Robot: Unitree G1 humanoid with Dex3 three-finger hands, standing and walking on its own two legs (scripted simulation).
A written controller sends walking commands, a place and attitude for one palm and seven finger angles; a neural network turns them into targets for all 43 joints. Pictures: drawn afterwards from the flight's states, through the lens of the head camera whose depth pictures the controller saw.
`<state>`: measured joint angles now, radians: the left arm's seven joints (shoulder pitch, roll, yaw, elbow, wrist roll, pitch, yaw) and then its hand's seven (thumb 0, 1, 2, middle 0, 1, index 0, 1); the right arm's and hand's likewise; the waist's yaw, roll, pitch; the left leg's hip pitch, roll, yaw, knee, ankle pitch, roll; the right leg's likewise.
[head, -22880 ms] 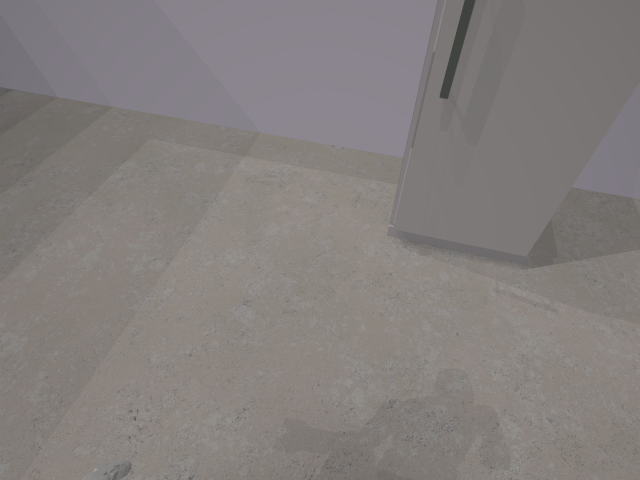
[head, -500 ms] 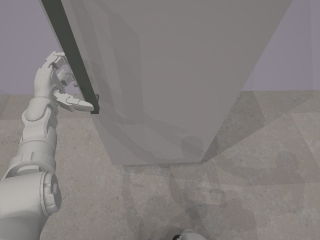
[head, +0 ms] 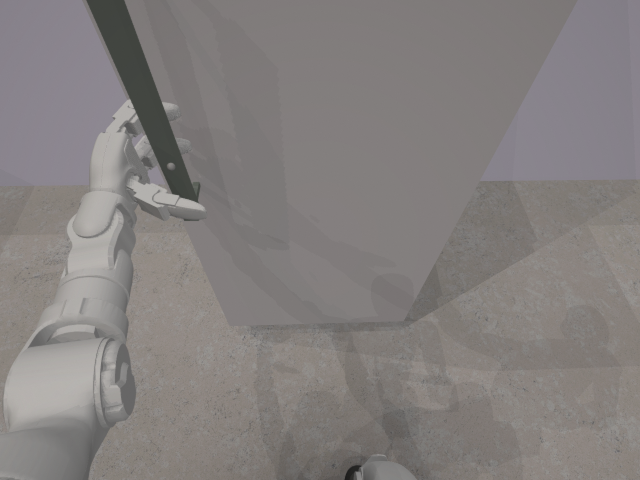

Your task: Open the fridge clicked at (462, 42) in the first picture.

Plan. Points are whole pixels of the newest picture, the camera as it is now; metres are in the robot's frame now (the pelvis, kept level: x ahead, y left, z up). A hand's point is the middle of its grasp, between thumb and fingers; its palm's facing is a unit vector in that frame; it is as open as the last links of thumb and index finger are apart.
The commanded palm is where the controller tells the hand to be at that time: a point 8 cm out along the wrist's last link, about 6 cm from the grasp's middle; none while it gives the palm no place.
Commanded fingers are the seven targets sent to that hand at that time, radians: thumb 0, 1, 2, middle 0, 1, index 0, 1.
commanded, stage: slide the fingers in behind the handle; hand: left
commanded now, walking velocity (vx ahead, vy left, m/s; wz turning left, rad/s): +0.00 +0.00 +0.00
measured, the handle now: (155, 100) +0.53 +0.19 +0.17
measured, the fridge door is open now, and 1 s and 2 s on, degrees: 0 0 0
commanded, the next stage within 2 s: grip the handle and tug to test in 0.76 s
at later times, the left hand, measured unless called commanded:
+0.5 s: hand (182, 163) +0.48 +0.16 +0.11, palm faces +0.00 -1.00 -0.01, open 14.0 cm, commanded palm +0.45 +0.21 +0.11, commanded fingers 0.00 -0.50 0.30 -0.30 -1.20 -0.30 -1.20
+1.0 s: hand (182, 164) +0.48 +0.16 +0.11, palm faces +0.00 -1.00 -0.01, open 13.8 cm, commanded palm +0.45 +0.21 +0.11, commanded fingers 0.00 -0.13 0.46 -0.34 -1.25 -0.34 -1.25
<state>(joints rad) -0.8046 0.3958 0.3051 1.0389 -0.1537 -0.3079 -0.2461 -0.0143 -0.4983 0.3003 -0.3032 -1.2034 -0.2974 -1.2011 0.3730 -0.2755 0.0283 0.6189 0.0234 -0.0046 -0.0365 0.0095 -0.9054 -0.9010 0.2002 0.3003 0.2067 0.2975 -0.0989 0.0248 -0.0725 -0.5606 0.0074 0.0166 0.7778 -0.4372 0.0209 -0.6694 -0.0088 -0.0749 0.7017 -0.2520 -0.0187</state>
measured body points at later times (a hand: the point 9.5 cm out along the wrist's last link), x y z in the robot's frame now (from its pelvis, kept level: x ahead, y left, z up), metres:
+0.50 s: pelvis +0.00 +0.00 +0.00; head +0.08 +0.00 +0.44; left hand +0.47 +0.22 +0.11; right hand +0.03 -0.27 -0.12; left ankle -0.04 +0.10 -0.71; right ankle +0.05 -0.11 -0.71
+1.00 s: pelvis +0.01 +0.00 +0.00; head +0.08 +0.00 +0.45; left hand +0.47 +0.21 +0.12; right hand +0.06 -0.26 -0.12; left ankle -0.04 +0.10 -0.71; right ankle +0.05 -0.11 -0.71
